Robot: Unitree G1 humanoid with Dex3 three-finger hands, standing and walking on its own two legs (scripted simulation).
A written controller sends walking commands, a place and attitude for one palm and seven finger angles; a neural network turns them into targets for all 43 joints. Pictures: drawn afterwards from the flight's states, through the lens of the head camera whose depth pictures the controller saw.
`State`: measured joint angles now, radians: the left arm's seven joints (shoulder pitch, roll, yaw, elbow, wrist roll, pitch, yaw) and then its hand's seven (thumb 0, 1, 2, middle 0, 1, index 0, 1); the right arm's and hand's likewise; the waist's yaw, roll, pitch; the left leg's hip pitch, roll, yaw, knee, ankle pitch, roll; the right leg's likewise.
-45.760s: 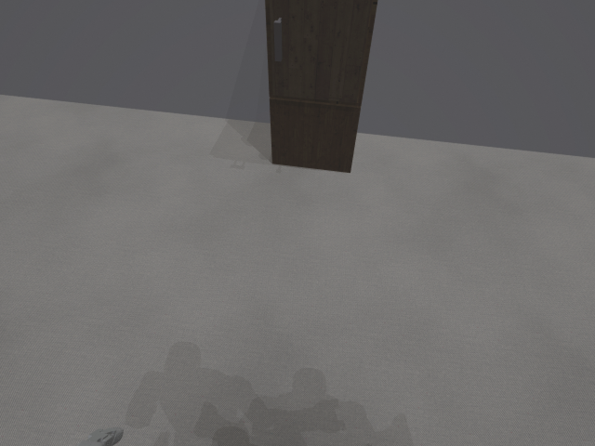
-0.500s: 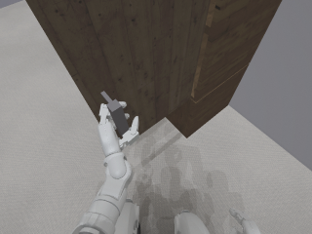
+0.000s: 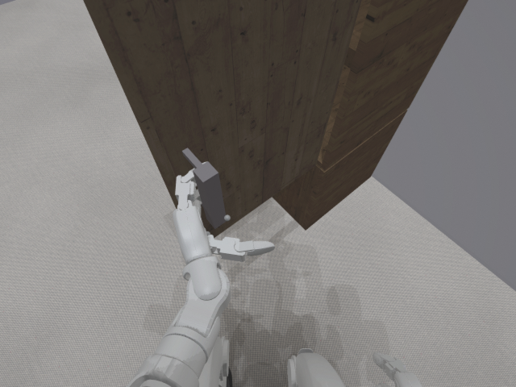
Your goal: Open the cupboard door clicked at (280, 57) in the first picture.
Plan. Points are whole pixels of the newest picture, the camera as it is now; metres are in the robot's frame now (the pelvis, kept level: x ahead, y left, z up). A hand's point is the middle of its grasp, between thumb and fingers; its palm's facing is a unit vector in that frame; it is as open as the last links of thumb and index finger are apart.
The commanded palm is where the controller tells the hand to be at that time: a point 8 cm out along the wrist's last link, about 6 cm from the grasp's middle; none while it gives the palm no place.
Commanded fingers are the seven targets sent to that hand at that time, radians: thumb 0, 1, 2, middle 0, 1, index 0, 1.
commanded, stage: open thumb and fingers to let go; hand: left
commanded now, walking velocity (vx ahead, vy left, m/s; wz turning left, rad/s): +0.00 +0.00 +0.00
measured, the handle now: (203, 189) +0.42 +0.10 +0.03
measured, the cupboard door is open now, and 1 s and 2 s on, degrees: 89 92 92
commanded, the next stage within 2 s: slide the hand sideways off the handle in 0.06 s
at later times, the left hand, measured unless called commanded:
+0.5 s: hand (223, 236) +0.34 +0.06 +0.02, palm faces -0.11 -0.99 +0.05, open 16.3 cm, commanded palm +0.32 +0.11 +0.02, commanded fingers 0.00 -0.50 0.30 -0.15 -0.30 -0.15 -0.30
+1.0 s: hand (199, 261) +0.30 +0.10 +0.02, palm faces -0.08 -1.00 -0.01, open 16.3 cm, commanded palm +0.27 +0.16 +0.02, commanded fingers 0.00 -0.50 0.30 -0.15 -0.30 -0.15 -0.30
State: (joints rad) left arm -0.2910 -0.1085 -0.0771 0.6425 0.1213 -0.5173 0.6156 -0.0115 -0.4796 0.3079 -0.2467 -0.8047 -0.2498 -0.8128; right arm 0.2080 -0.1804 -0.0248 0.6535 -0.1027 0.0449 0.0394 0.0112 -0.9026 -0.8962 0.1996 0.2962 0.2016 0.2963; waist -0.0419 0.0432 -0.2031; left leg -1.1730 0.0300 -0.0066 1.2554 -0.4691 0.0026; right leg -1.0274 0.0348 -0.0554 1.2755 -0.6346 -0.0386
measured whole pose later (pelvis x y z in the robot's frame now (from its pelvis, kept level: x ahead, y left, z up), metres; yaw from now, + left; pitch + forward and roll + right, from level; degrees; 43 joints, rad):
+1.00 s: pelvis +0.00 +0.00 -0.01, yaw +0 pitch +20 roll -1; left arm 0.00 0.10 -0.09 0.33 -0.10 -0.52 -0.02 -0.02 -0.50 0.30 -0.15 -0.30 -0.15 -0.30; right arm 0.18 -0.21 0.00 0.53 0.00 0.08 0.01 0.01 -0.90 -0.90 0.20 0.30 0.20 0.30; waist 0.00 0.03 -0.19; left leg -1.16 0.03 -0.01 1.29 -0.48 0.00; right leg -1.01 0.03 -0.05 1.31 -0.65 -0.04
